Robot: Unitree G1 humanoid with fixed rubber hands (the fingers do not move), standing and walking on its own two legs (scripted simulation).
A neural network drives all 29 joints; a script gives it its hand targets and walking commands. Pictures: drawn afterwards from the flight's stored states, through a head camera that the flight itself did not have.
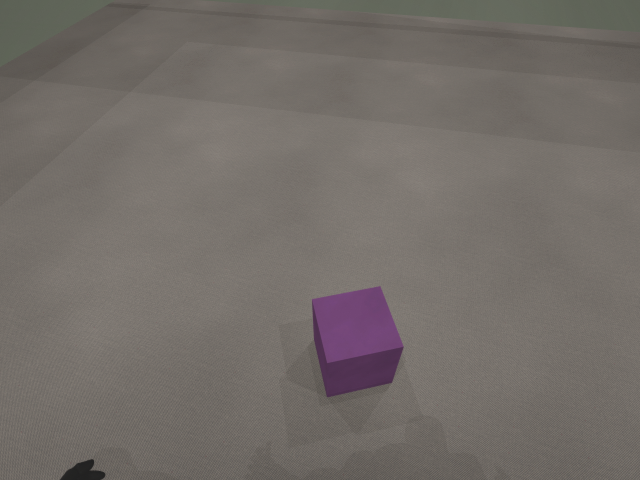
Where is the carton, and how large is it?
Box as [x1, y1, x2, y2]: [312, 286, 403, 396]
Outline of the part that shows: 379,286 312,299 314,340 327,396 388,383 392,380 403,346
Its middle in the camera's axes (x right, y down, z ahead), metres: +0.10 +0.32 +1.18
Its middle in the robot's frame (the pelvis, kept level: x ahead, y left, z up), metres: +0.62 -0.06 -0.62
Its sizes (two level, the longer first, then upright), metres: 0.210 0.200 0.250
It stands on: the floor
